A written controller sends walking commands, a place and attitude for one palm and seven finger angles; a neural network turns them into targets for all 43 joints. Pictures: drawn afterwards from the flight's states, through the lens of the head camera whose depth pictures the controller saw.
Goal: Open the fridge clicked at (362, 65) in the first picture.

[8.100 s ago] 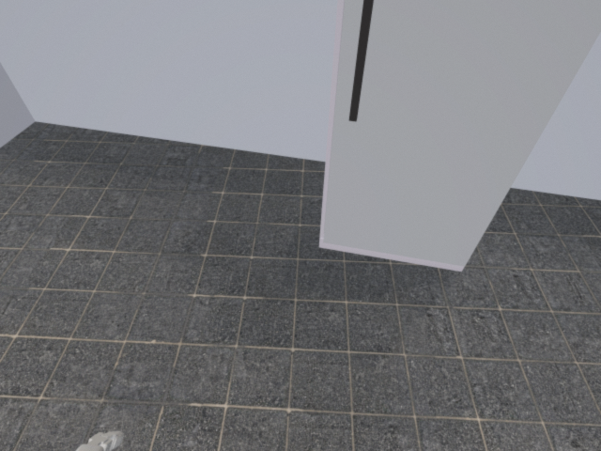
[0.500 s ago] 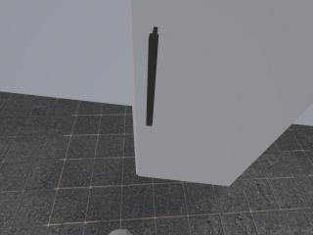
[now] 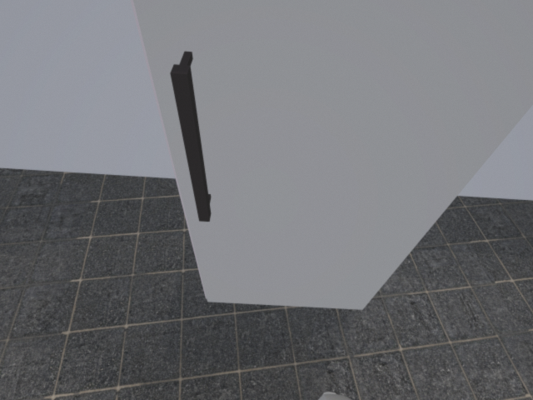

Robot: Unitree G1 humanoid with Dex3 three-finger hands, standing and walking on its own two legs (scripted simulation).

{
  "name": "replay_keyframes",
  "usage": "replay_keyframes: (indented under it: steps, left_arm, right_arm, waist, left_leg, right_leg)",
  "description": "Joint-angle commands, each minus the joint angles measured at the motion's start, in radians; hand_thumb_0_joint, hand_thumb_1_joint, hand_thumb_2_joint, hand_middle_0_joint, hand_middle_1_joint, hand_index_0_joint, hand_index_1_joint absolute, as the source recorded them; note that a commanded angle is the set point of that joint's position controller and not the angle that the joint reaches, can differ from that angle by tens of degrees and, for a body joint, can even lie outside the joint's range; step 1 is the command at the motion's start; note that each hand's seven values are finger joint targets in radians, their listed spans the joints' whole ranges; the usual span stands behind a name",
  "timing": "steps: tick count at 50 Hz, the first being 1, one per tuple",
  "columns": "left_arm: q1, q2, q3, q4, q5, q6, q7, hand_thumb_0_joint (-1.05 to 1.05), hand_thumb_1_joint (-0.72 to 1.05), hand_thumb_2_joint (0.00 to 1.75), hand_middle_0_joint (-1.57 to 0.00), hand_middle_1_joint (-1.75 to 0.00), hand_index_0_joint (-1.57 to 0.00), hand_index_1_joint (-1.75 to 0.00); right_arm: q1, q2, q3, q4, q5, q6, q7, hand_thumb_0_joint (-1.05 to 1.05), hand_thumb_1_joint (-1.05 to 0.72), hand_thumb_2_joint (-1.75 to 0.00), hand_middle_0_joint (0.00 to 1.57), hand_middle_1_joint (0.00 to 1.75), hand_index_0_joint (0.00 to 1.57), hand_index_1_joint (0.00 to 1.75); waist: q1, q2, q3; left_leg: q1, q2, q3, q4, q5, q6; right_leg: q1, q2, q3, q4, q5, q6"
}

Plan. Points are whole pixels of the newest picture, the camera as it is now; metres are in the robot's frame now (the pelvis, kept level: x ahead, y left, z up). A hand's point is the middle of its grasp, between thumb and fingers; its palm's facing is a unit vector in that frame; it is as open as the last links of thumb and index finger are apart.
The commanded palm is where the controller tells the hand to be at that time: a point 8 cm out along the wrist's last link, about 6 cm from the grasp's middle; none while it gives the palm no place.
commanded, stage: come to a stop and stand still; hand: left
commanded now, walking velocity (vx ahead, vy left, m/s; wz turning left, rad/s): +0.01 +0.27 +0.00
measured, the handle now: (197, 152) +0.48 +0.14 +0.09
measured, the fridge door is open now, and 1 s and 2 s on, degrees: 0 0 0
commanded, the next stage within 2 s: look again from close up in 1.48 s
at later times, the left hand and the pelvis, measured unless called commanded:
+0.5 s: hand out of the picture +0.00 +0.17 -0.19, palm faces +0.12 -0.97 -0.20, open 7.4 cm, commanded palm none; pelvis -0.01 -0.03 -0.01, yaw +2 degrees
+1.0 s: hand out of the picture -0.05 +0.13 -0.18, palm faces +0.07 -0.98 -0.16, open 7.4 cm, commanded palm none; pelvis -0.04 -0.03 +0.00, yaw +2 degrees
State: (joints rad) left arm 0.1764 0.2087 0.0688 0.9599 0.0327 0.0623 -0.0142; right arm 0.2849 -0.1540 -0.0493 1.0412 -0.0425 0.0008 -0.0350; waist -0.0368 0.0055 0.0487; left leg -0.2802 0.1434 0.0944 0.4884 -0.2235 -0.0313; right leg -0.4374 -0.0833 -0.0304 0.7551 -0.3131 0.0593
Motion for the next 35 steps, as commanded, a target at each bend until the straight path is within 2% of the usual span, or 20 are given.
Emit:
replay_keyframes:
  steps: [1,2,3,4,5,6,7,10,13,15,17,19,20,21,22,23,25,27,32,35]
  left_arm:
    - [0.191,0.046,0.01,0.0,-0.006,-0.056,0.005,0.0,0.9,0.9,-0.2,-0.3,-0.2,-0.3]
    - [0.228,0.136,0.018,0.022,0.001,-0.078,0.02,0.0,0.9,0.9,-0.2,-0.3,-0.2,-0.3]
    - [0.203,0.194,0.017,0.009,-0.004,-0.082,0.03,0.0,0.9,0.9,-0.2,-0.3,-0.2,-0.3]
    - [0.163,0.186,0.008,-0.008,-0.006,-0.08,0.028,0.0,0.9,0.9,-0.2,-0.3,-0.2,-0.3]
    - [0.103,0.165,0.007,-0.017,0.0,-0.079,0.031,0.0,0.9,0.9,-0.2,-0.3,-0.2,-0.3]
    - [0.082,0.157,0.012,-0.021,0.0,-0.087,0.036,0.0,0.9,0.9,-0.2,-0.3,-0.2,-0.3]
    - [0.059,0.133,0.003,-0.024,-0.003,-0.089,0.04,0.0,0.9,0.9,-0.2,-0.3,-0.2,-0.3]
    - [0.073,0.136,0.006,-0.027,-0.001,-0.082,0.049,0.0,0.9,0.9,-0.2,-0.3,-0.2,-0.3]
    - [0.126,0.165,0.02,-0.015,0.001,-0.074,0.057,0.0,0.9,0.9,-0.2,-0.3,-0.2,-0.3]
    - [0.132,0.169,0.023,-0.011,0.003,-0.069,0.06,0.0,0.9,0.9,-0.2,-0.3,-0.2,-0.3]
    - [0.123,0.177,0.026,-0.01,0.001,-0.065,0.061,0.0,0.9,0.9,-0.2,-0.3,-0.2,-0.3]
    - [0.082,0.17,0.027,-0.015,-0.006,-0.055,0.058,0.0,0.9,0.9,-0.2,-0.3,-0.2,-0.3]
    - [0.075,0.135,0.02,-0.023,-0.009,-0.047,0.056,0.0,0.9,0.9,-0.2,-0.3,-0.2,-0.3]
    - [0.08,0.08,0.009,-0.038,-0.015,-0.037,0.053,0.0,0.9,0.9,-0.2,-0.3,-0.2,-0.3]
    - [0.07,0.032,-0.003,-0.05,-0.015,-0.032,0.05,0.0,0.9,0.9,-0.2,-0.3,-0.2,-0.3]
    - [0.055,0.041,-0.004,-0.048,-0.012,-0.029,0.051,0.0,0.9,0.9,-0.2,-0.3,-0.2,-0.3]
    - [0.084,0.03,-0.007,-0.001,0.001,-0.027,0.045,0.0,0.9,0.9,-0.2,-0.3,-0.2,-0.3]
    - [0.114,0.012,-0.012,0.026,-0.001,-0.029,0.042,0.0,0.9,0.9,-0.2,-0.3,-0.2,-0.3]
    - [0.111,-0.012,-0.03,0.043,-0.004,-0.038,0.044,0.0,0.9,0.9,-0.2,-0.3,-0.2,-0.3]
    - [0.161,-0.011,-0.033,0.069,-0.006,-0.05,0.048,0.0,0.9,0.9,-0.2,-0.3,-0.2,-0.3]
  right_arm:
    - [0.04,-0.179,-0.046,-0.054,0.003,0.001,0.007,0.0,-0.9,-0.9,0.2,0.3,0.2,0.3]
    - [0.073,-0.083,-0.024,-0.06,0.014,0.004,0.015,0.0,-0.9,-0.9,0.2,0.3,0.2,0.3]
    - [0.063,-0.034,-0.006,-0.092,0.022,0.012,0.015,0.0,-0.9,-0.9,0.2,0.3,0.2,0.3]
    - [0.045,-0.062,-0.009,-0.093,0.021,0.016,0.016,0.0,-0.9,-0.9,0.2,0.3,0.2,0.3]
    - [0.042,-0.047,-0.009,-0.088,0.023,0.015,0.023,0.0,-0.9,-0.9,0.2,0.3,0.2,0.3]
    - [0.043,-0.049,-0.008,-0.067,0.02,0.021,0.026,0.0,-0.9,-0.9,0.2,0.3,0.2,0.3]
    - [0.06,-0.076,-0.01,-0.052,0.022,0.019,0.027,0.0,-0.9,-0.9,0.2,0.3,0.2,0.3]
    - [0.052,-0.075,-0.007,-0.047,0.03,0.02,0.033,0.0,-0.9,-0.9,0.2,0.3,0.2,0.3]
    - [0.009,-0.065,-0.003,-0.072,0.028,0.026,0.033,0.0,-0.9,-0.9,0.2,0.3,0.2,0.3]
    - [-0.007,-0.059,-0.003,-0.087,0.031,0.026,0.034,0.0,-0.9,-0.9,0.2,0.3,0.2,0.3]
    - [0.005,-0.059,-0.002,-0.09,0.033,0.024,0.031,0.0,-0.9,-0.9,0.2,0.3,0.2,0.3]
    - [0.076,-0.052,-0.002,-0.068,0.036,0.018,0.028,0.0,-0.9,-0.9,0.2,0.3,0.2,0.3]
    - [0.099,-0.069,-0.005,-0.06,0.037,0.011,0.023,0.0,-0.9,-0.9,0.2,0.3,0.2,0.3]
    - [0.105,-0.127,-0.014,-0.069,0.03,0.003,0.02,0.0,-0.9,-0.9,0.2,0.3,0.2,0.3]
    - [0.08,-0.179,-0.021,-0.089,0.025,0.005,0.015,0.0,-0.9,-0.9,0.2,0.3,0.2,0.3]
    - [0.037,-0.179,-0.019,-0.103,0.018,0.01,0.012,0.0,-0.9,-0.9,0.2,0.3,0.2,0.3]
    - [-0.042,-0.118,0.0,-0.106,0.019,-0.003,0.002,0.0,-0.9,-0.9,0.2,0.3,0.2,0.3]
    - [-0.056,-0.121,0.004,-0.109,0.019,-0.004,0.002,0.0,-0.9,-0.9,0.2,0.3,0.2,0.3]
    - [0.0,-0.122,0.003,-0.072,0.018,-0.008,-0.003,0.0,-0.9,-0.9,0.2,0.3,0.2,0.3]
    - [0.001,-0.116,0.005,-0.054,0.022,-0.009,-0.001,0.0,-0.9,-0.9,0.2,0.3,0.2,0.3]
  waist:
    - [0.071,0.105,-0.117]
    - [0.083,-0.18,-0.151]
    - [0.076,-0.343,-0.165]
    - [0.079,-0.243,-0.133]
    - [0.053,-0.172,-0.077]
    - [0.051,-0.313,-0.057]
    - [0.041,-0.335,-0.042]
    - [0.052,-0.215,-0.029]
    - [0.083,-0.174,-0.036]
    - [0.087,-0.173,-0.035]
    - [0.074,-0.177,-0.057]
    - [0.033,-0.167,-0.072]
    - [0.023,-0.092,-0.081]
    - [0.021,0.116,-0.091]
    - [0.027,0.291,-0.051]
    - [0.028,0.22,-0.02]
    - [0.061,0.165,-0.025]
    - [0.063,0.1,-0.025]
    - [0.035,0.084,-0.038]
    - [0.054,0.055,-0.053]
  left_leg:
    - [-0.073,0.044,-0.07,0.047,-0.024,0.063]
    - [-0.201,-0.057,0.009,0.24,-0.286,0.011]
    - [-0.227,-0.088,-0.046,0.357,-0.416,0.008]
    - [-0.195,-0.072,-0.1,0.398,-0.382,0.022]
    - [-0.19,-0.077,-0.067,0.412,-0.327,0.02]
    - [-0.217,-0.082,-0.066,0.466,-0.274,0.013]
    - [-0.222,-0.076,-0.077,0.486,-0.227,0.007]
    - [-0.189,-0.098,-0.044,0.431,-0.199,-0.012]
    - [-0.18,-0.115,-0.037,0.366,-0.208,-0.017]
    - [-0.154,-0.123,-0.032,0.293,-0.221,-0.014]
    - [-0.085,-0.13,-0.031,0.194,-0.179,-0.009]
    - [0.088,-0.147,-0.006,-0.002,-0.037,0.001]
    - [0.182,-0.12,-0.017,-0.094,0.013,0.011]
    - [0.204,0.019,-0.191,-0.177,0.059,0.063]
    - [0.115,0.167,-0.337,-0.251,0.159,0.152]
    - [0.016,0.186,-0.322,-0.253,0.151,0.215]
    - [0.013,0.114,-0.262,-0.244,0.191,0.211]
    - [0.033,0.094,-0.215,-0.229,0.211,0.211]
    - [0.119,0.093,-0.237,-0.222,0.233,0.219]
    - [0.099,0.069,-0.232,-0.185,0.203,0.19]
  right_leg:
    - [0.312,0.046,-0.053,-0.343,0.119,-0.011]
    - [0.413,-0.152,0.129,-0.436,0.164,-0.043]
    - [0.332,-0.308,0.301,-0.482,0.201,-0.101]
    - [0.245,-0.301,0.28,-0.504,0.112,-0.148]
    - [0.195,-0.287,0.245,-0.51,0.072,-0.173]
    - [0.196,-0.249,0.259,-0.494,0.161,-0.158]
    - [0.204,-0.238,0.219,-0.478,0.235,-0.16]
    - [0.207,-0.246,0.164,-0.445,0.359,-0.19]
    - [0.241,-0.276,0.194,-0.429,0.4,-0.228]
    - [0.244,-0.285,0.208,-0.422,0.389,-0.243]
    - [0.224,-0.279,0.205,-0.392,0.395,-0.235]
    - [0.125,-0.224,0.158,-0.341,0.285,-0.184]
    - [0.075,-0.161,0.114,-0.273,0.203,-0.145]
    - [-0.001,-0.051,0.03,-0.15,0.019,-0.089]
    - [-0.037,0.015,-0.053,-0.017,-0.214,-0.038]
    - [0.003,0.015,-0.004,0.104,-0.224,-0.045]
    - [0.011,0.004,0.023,0.198,-0.151,-0.057]
    - [0.019,0.009,0.017,0.205,-0.114,-0.049]
    - [0.082,0.015,-0.009,-0.028,-0.136,-0.039]
    - [0.194,0.021,-0.003,-0.249,-0.028,-0.045]
